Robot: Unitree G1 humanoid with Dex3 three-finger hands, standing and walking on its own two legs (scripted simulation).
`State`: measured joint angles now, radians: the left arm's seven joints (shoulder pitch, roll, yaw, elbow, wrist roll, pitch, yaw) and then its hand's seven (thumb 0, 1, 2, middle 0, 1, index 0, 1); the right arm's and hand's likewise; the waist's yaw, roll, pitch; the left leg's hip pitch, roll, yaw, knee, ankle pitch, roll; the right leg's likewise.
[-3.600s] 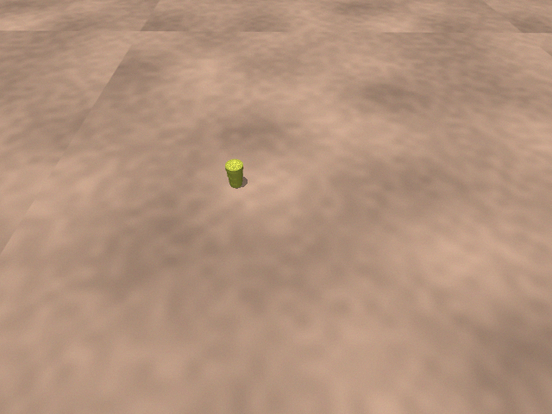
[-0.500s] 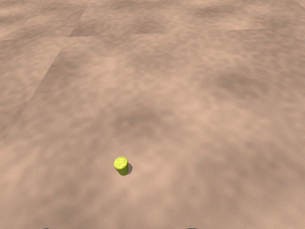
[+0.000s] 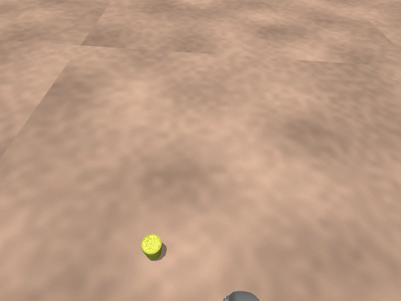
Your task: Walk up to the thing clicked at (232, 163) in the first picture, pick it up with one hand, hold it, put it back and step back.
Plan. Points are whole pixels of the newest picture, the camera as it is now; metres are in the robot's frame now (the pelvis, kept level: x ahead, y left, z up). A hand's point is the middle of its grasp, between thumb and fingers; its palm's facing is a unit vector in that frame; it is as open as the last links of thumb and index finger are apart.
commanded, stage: walk up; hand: left
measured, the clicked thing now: (152, 249) +0.46 +0.19 -0.70
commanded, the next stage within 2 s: none
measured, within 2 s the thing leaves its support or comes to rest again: neither
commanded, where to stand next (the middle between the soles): +0.12 -0.01 m, yaw -1 degrees
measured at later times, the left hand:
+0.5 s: hand out of the picture +0.15 +0.26 -0.15, palm faces -0.02 -0.93 -0.37, open 7.4 cm
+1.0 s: hand (90, 283) +0.19 +0.24 -0.14, palm faces -0.02 -0.94 -0.34, open 7.4 cm
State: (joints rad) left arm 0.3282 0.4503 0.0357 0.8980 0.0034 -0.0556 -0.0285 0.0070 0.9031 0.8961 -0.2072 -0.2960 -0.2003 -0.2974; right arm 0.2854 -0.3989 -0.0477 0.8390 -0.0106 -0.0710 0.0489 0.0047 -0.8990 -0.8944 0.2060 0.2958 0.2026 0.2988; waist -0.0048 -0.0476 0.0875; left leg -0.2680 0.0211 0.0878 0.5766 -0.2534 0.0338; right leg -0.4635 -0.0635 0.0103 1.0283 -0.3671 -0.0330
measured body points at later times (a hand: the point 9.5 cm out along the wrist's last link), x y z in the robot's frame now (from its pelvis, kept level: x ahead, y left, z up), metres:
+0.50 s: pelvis +0.06 +0.00 -0.01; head +0.07 +0.00 +0.44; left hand +0.15 +0.31 -0.12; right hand +0.12 -0.32 -0.13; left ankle +0.08 +0.11 -0.73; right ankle +0.13 -0.13 -0.73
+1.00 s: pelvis +0.11 -0.01 +0.01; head +0.12 -0.02 +0.46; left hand +0.19 +0.29 -0.11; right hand +0.21 -0.32 -0.12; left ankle +0.08 +0.12 -0.73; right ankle +0.13 -0.13 -0.73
